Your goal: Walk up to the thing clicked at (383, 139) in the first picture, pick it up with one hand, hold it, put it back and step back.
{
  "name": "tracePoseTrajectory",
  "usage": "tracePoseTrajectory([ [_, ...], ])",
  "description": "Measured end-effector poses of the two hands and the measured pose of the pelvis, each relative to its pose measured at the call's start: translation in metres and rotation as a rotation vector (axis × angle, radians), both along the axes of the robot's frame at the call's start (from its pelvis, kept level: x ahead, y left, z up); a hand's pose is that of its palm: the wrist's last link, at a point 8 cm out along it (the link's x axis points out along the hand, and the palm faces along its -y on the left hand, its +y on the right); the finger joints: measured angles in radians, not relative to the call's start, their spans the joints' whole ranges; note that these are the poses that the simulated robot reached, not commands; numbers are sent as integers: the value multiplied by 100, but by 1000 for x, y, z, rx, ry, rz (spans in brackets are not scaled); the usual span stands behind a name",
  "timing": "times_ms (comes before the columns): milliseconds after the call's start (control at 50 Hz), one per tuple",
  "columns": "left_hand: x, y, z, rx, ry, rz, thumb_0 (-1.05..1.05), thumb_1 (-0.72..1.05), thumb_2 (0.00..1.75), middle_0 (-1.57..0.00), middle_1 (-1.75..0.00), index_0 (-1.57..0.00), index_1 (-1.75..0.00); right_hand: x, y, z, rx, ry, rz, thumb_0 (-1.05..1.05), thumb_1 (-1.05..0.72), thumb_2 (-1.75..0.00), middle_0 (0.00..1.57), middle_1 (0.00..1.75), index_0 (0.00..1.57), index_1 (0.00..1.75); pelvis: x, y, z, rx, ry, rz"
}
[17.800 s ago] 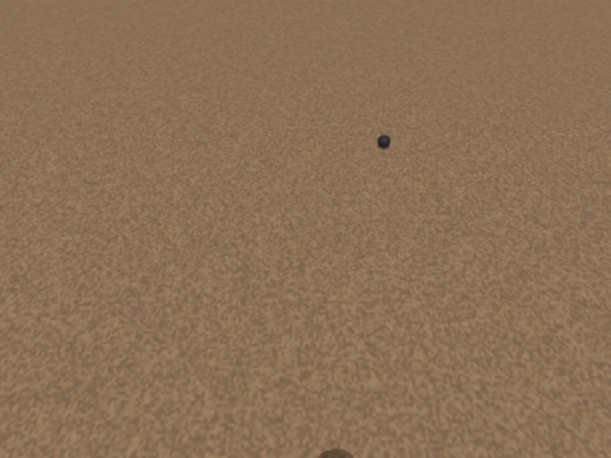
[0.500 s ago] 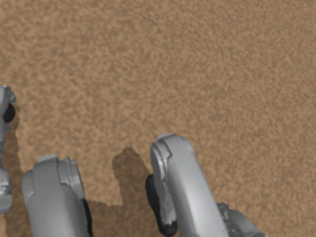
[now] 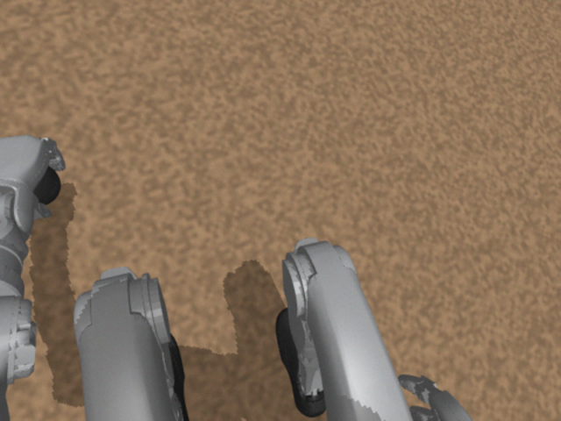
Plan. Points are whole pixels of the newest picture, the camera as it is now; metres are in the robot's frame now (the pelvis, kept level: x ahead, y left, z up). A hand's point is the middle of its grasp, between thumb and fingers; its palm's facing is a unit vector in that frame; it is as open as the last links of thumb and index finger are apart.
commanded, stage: lift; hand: left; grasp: from above
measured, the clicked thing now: (33, 184) +0.47 +0.30 -0.17
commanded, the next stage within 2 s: hold in 1.58 s
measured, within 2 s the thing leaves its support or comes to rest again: neither
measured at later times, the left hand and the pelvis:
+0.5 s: hand out of the picture +0.39 +0.31 -0.03, palm faces -0.44 -0.10 -0.89, open 8.7 cm; pelvis -0.01 +0.00 +0.08, yaw +3 degrees
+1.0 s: hand out of the picture +0.33 +0.29 +0.18, palm faces -0.42 -0.14 -0.90, open 8.7 cm; pelvis +0.02 +0.01 +0.27, yaw +7 degrees
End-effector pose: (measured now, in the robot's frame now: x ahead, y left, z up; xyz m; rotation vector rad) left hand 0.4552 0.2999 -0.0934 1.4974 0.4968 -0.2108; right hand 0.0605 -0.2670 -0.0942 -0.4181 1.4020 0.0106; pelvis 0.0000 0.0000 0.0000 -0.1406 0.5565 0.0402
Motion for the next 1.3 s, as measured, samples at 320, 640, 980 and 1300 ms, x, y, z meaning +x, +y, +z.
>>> tracePoseTrajectory([
  [320, -33, 6, 64, -10, 30, 5, -2, 12, 48, -75, -58, -81, -56, 14, 2, 36, -6, -63, -67, 1, -92, -90, 20, 30, 20, 30, -4, 1, 44, 17, 19, 26],
  [640, -79, 9, 171, -29, -8, 30, -2, 12, 54, -70, -63, -76, -62, 67, 17, 113, 13, -231, -69, 1, -91, -90, 20, 30, 20, 30, -4, 5, 126, 32, -15, 56],
  [980, -117, -4, 322, -41, -9, 63, -2, 12, 56, -69, -64, -76, -63, 94, 31, 245, 25, -339, -111, 1, -91, -90, 20, 30, 20, 30, 15, 8, 258, 79, -161, 82],
  [1300, -117, -16, 406, -44, 29, 56, -2, 12, 57, -68, -65, -75, -64, 94, 28, 333, 20, -353, -135, 1, -91, -90, 20, 30, 20, 30, 42, 13, 347, 113, -290, 88],
])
